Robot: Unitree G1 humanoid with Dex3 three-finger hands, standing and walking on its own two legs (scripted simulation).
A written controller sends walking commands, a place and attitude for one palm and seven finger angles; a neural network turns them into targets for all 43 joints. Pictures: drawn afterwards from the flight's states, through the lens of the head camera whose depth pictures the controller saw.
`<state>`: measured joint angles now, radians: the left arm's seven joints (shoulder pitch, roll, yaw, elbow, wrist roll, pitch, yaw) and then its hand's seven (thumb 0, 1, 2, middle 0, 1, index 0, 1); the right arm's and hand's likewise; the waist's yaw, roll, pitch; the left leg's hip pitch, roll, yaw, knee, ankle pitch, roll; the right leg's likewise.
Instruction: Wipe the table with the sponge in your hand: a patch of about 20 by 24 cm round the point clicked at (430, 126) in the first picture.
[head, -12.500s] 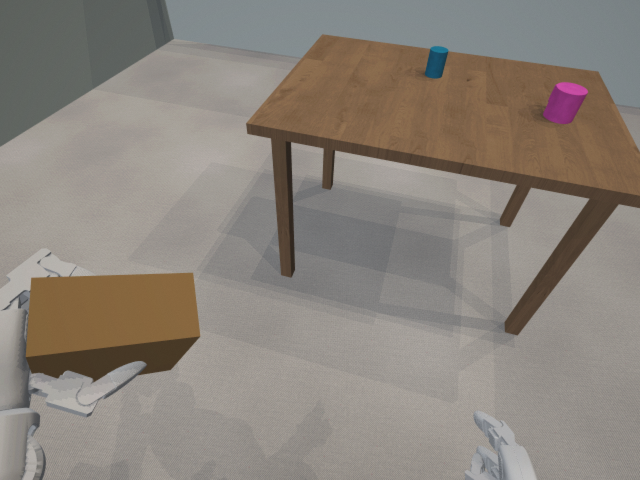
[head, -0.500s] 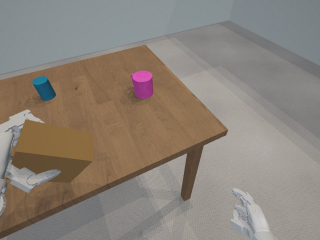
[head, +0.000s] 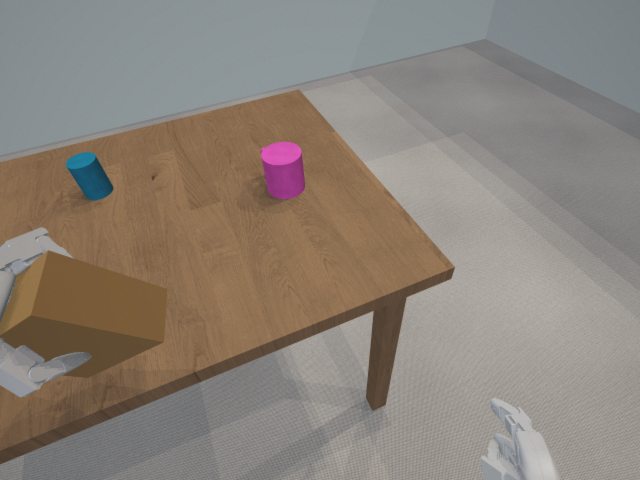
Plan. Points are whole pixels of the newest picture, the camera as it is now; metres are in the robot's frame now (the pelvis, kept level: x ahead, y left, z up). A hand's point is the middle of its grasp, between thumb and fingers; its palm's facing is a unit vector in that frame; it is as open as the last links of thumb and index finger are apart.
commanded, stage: turn the palm down, sponge in hand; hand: left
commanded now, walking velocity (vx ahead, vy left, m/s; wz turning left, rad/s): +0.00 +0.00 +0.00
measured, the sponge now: (90, 327) +0.23 +0.27 +0.13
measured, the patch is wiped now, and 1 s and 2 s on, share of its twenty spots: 0.00 0.00 0.00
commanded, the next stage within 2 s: move the sponge above the wiping area in 1.40 s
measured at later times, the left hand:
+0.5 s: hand (25, 328) +0.22 +0.32 +0.15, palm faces +0.23 -0.28 -0.93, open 10.2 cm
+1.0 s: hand (24, 320) +0.23 +0.34 +0.14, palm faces +0.09 -0.10 -0.99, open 10.2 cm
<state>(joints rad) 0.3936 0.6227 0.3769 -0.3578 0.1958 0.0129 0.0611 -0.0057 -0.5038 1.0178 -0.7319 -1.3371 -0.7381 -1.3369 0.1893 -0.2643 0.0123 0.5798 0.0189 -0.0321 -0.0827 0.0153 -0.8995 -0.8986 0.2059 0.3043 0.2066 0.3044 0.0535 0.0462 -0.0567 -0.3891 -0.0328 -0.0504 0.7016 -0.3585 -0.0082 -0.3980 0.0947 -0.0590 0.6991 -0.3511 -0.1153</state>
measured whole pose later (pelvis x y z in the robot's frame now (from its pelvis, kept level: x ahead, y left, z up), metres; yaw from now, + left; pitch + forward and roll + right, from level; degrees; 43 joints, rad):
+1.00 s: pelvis +0.00 +0.05 +0.02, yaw +0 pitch -3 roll +0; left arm 0.12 0.50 -0.05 -0.21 0.86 0.45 0.00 0.00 -0.50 1.02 -0.73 -1.33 -0.74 -1.33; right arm -0.01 -0.26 0.08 0.66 0.03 0.02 -0.06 0.02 -0.90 -0.90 0.21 0.30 0.21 0.30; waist 0.13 0.11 -0.02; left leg -0.15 -0.08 -0.03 0.43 -0.23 0.06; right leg -0.16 0.04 -0.02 0.45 -0.23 -0.05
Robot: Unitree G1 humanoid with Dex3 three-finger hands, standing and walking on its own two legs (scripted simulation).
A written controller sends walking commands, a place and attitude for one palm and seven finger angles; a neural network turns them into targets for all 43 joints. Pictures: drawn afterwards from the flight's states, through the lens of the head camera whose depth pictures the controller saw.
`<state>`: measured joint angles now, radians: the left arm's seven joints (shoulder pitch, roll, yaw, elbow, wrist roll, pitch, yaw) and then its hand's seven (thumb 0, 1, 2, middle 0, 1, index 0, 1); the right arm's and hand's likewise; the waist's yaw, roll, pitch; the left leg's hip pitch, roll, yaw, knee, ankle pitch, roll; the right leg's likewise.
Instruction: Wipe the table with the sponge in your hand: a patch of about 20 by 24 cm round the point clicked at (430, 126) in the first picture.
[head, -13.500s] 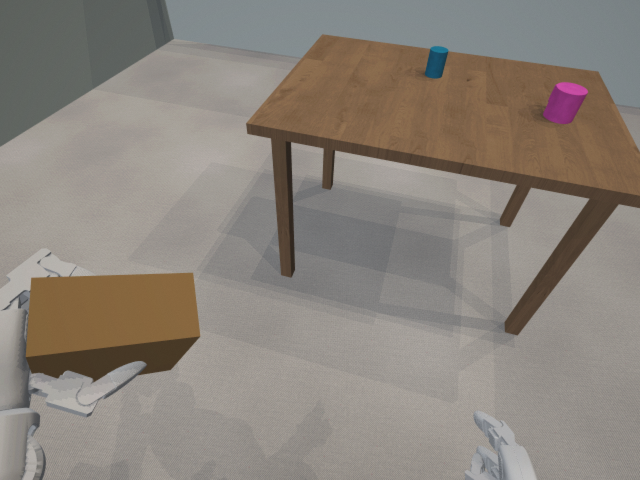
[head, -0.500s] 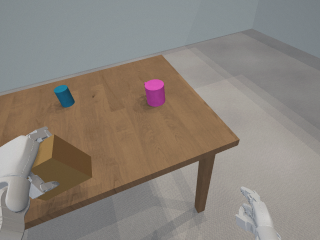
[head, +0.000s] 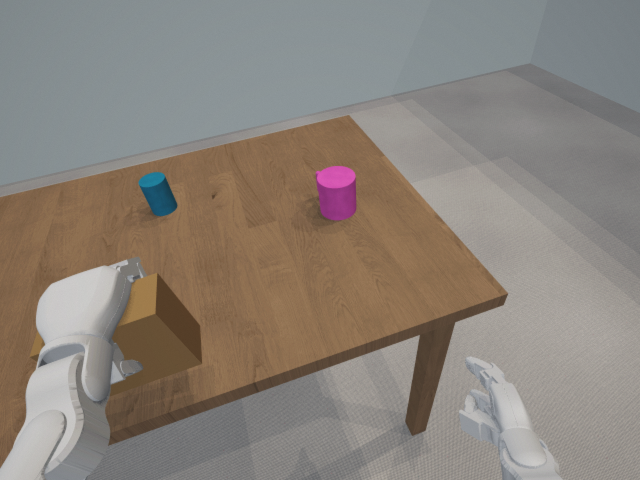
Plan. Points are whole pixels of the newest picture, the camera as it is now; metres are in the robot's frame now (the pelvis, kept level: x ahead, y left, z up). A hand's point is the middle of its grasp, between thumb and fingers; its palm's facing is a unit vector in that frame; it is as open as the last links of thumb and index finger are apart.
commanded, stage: turn the palm down, sponge in hand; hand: left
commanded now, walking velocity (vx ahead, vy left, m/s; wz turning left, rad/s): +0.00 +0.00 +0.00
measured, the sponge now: (135, 346) +0.23 +0.29 +0.06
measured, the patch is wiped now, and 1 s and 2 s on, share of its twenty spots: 0.00 0.00 0.00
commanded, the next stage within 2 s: move the sponge above the wiping area in 0.40 s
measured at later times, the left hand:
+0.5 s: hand (118, 324) +0.23 +0.29 +0.11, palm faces +0.09 -0.09 -0.99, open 10.2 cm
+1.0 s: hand (116, 332) +0.23 +0.30 +0.10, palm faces +0.03 -0.06 -1.00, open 10.2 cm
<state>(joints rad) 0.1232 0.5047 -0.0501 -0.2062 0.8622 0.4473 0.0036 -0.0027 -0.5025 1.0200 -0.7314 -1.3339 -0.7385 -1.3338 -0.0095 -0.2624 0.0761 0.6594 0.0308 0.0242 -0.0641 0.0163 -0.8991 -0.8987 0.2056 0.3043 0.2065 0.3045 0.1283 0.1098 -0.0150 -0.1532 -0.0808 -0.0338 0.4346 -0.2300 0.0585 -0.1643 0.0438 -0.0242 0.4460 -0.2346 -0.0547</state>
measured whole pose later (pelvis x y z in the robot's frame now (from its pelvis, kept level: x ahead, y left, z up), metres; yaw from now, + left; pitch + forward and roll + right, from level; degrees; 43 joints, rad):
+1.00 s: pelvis -0.01 -0.02 +0.00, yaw +0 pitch -3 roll +0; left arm 0.08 0.52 0.00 -0.03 0.87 0.34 0.02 0.00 -0.50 1.02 -0.73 -1.33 -0.74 -1.33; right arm 0.03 -0.27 0.04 0.70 0.04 0.00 -0.08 0.02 -0.90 -0.90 0.20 0.30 0.21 0.30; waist 0.12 0.10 -0.01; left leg -0.16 -0.06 -0.04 0.43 -0.22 0.04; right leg -0.17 0.06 -0.03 0.43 -0.21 -0.08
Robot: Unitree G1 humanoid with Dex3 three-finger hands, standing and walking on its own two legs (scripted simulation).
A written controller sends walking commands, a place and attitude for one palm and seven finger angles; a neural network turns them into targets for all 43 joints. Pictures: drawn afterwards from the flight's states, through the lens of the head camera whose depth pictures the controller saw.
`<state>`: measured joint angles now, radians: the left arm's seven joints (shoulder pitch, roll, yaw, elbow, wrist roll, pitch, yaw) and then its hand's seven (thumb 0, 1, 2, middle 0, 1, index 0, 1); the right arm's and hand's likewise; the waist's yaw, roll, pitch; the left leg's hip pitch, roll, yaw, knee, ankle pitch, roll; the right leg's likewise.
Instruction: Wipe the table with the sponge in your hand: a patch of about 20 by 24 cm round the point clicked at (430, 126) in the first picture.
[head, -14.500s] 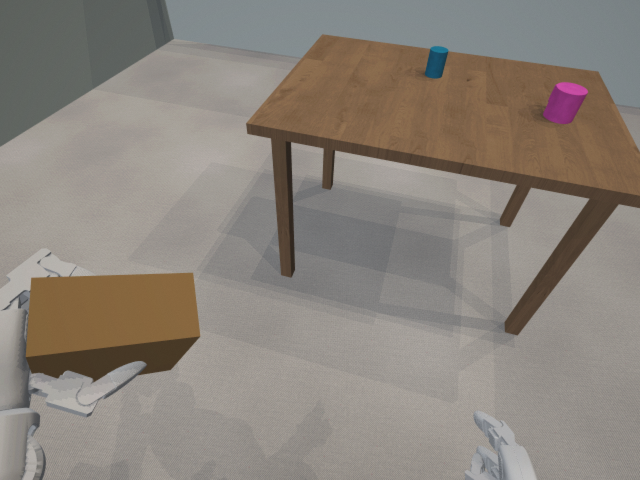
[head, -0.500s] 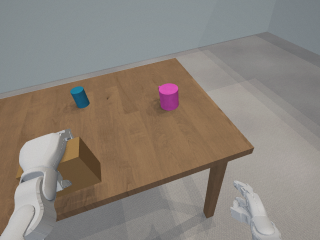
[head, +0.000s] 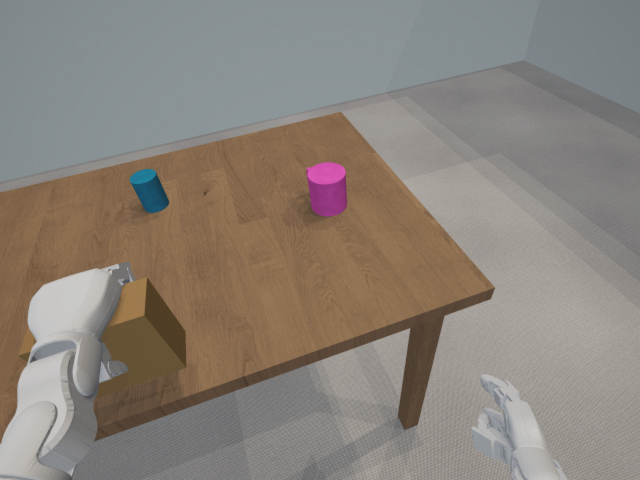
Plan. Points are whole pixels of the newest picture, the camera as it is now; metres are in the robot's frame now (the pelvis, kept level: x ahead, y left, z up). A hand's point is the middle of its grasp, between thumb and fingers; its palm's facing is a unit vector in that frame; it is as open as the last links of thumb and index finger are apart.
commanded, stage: move the sponge above the wiping area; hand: left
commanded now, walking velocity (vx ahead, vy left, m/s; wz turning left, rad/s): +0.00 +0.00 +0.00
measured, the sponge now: (122, 349) +0.23 +0.31 +0.05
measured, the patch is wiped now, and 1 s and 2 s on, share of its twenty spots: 0.00 0.00 0.00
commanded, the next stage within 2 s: lower the sponge onto the table in 1.80 s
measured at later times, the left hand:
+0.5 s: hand (99, 328) +0.24 +0.33 +0.08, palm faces +0.01 -0.06 -1.00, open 10.2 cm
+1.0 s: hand (96, 332) +0.24 +0.35 +0.06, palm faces -0.02 -0.08 -1.00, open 10.2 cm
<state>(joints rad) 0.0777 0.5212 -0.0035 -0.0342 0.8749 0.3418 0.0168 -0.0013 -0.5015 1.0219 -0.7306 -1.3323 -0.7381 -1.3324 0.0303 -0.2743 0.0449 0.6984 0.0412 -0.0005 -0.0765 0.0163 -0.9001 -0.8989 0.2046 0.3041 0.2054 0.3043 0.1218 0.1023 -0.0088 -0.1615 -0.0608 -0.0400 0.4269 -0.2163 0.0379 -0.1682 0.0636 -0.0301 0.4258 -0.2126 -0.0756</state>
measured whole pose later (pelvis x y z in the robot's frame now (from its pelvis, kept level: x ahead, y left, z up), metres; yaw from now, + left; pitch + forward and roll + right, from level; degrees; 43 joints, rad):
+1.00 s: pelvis +0.02 +0.03 +0.00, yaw +1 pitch +1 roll -1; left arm 0.08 0.50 0.02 0.07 0.90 0.26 0.07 0.00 -0.50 1.02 -0.73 -1.33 -0.74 -1.33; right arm 0.07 -0.27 0.01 0.69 0.05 0.01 -0.07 0.02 -0.90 -0.90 0.20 0.30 0.21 0.30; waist 0.12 0.09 -0.03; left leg -0.24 -0.08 -0.05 0.48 -0.25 0.07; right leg -0.22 0.04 -0.04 0.45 -0.24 -0.04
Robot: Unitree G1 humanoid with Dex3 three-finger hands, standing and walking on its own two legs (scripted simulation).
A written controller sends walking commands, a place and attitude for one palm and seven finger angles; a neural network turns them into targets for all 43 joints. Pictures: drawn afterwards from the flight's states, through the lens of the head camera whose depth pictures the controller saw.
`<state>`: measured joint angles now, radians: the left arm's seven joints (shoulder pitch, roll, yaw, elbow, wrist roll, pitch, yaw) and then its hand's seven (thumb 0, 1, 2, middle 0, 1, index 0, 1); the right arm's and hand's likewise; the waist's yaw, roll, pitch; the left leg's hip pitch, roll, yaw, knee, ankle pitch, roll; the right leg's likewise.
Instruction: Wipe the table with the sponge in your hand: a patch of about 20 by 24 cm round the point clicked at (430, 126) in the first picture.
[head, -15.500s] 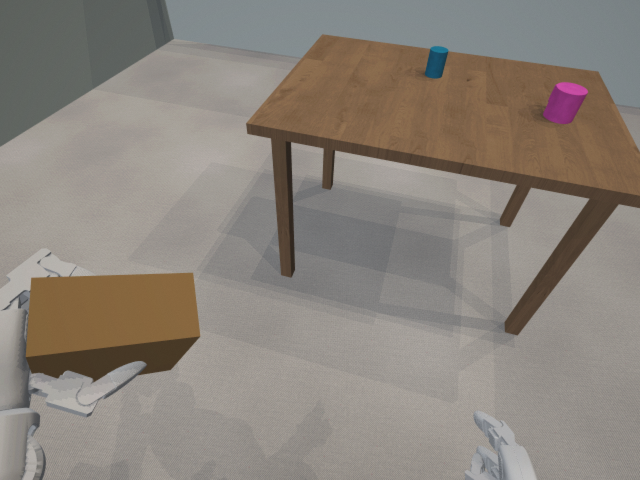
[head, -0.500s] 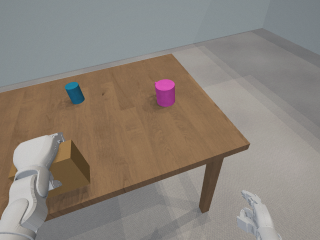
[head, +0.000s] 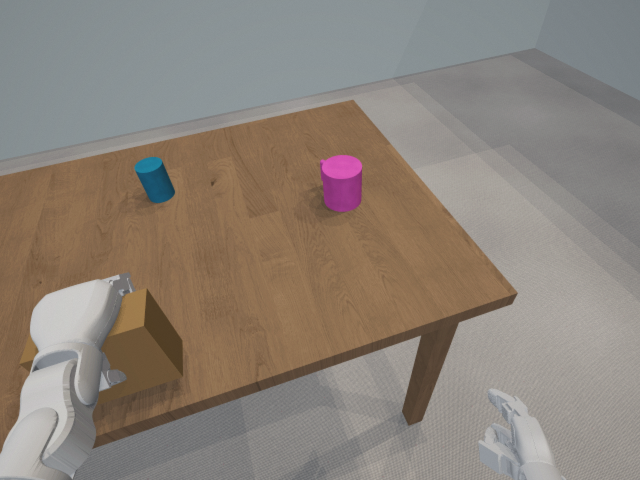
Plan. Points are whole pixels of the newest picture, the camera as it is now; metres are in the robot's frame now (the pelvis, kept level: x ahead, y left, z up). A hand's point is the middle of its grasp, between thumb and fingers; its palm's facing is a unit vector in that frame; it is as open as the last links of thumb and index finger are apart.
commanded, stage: move the sponge above the wiping area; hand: left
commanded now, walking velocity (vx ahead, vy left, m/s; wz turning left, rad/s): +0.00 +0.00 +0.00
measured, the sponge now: (120, 358) +0.23 +0.32 +0.01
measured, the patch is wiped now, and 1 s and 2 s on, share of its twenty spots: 0.00 0.00 0.00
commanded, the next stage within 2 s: lower the sponge onto the table in 0.80 s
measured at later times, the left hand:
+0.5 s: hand (109, 332) +0.24 +0.32 +0.06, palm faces -0.03 -0.06 -1.00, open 10.2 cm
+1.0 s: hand (109, 332) +0.24 +0.31 +0.07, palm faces -0.02 -0.05 -1.00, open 10.2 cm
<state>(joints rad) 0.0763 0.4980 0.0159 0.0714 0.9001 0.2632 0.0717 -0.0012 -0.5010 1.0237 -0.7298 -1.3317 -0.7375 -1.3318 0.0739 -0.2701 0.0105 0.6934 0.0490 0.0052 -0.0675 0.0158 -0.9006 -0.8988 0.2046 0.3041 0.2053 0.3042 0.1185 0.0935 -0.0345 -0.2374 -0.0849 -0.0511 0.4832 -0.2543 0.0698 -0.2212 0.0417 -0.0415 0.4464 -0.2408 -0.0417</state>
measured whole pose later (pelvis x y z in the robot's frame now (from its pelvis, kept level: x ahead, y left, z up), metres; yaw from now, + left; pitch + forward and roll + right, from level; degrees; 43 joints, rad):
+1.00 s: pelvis +0.00 -0.01 +0.00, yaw +0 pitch +1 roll -1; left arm 0.05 0.50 0.02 0.12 0.91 0.27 0.08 0.00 -0.50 1.03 -0.73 -1.33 -0.74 -1.33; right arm 0.06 -0.26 0.02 0.69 0.06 0.01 -0.06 0.02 -0.90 -0.90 0.21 0.30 0.21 0.30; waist 0.12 0.10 -0.04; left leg -0.23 -0.07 -0.05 0.47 -0.25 0.06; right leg -0.22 0.06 -0.04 0.44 -0.23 -0.06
